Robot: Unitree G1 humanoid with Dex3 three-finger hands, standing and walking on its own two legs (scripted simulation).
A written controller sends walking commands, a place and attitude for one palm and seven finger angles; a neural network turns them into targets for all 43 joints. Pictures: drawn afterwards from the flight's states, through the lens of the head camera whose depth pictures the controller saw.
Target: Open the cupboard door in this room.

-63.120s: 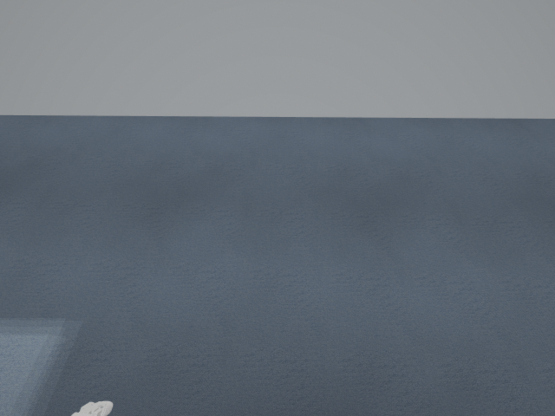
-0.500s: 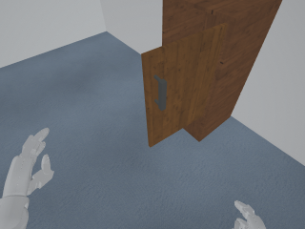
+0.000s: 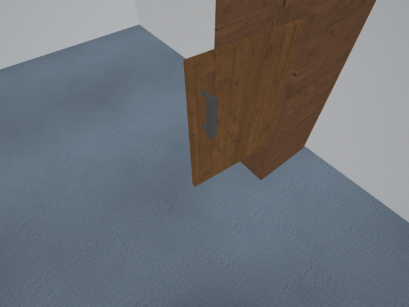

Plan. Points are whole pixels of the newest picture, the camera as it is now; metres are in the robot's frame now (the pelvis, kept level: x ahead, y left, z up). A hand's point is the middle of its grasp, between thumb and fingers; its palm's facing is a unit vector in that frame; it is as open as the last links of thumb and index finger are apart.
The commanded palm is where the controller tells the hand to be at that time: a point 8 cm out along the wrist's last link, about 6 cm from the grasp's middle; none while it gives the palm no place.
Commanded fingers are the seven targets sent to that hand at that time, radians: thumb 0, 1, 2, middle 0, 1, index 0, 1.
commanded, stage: let the arm hang, fingers relaxed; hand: left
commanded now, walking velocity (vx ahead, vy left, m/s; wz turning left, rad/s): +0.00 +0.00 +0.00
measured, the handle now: (207, 114) +0.63 +0.03 -0.04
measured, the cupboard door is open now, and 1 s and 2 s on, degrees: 85 85 85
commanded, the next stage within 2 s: look to check the result in 0.52 s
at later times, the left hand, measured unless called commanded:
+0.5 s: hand out of the picture +0.04 +0.18 -0.17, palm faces +0.02 -0.98 -0.21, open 7.3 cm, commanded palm none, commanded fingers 0.00 0.90 0.90 -0.20 -0.30 -0.20 -0.30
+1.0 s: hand out of the picture +0.02 +0.17 -0.17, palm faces +0.03 -0.98 -0.21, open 7.4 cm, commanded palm none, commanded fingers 0.00 0.90 0.90 -0.20 -0.30 -0.20 -0.30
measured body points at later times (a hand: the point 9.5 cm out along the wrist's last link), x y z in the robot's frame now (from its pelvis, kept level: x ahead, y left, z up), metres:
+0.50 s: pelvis +0.01 +0.00 +0.00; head +0.02 -0.01 +0.45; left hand +0.04 +0.23 -0.15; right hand +0.00 -0.22 -0.17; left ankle +0.03 +0.12 -0.74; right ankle +0.02 -0.10 -0.74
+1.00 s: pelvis +0.02 +0.00 +0.00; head +0.04 -0.01 +0.45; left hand +0.02 +0.22 -0.15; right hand +0.03 -0.23 -0.16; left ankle +0.03 +0.12 -0.74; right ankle +0.02 -0.10 -0.74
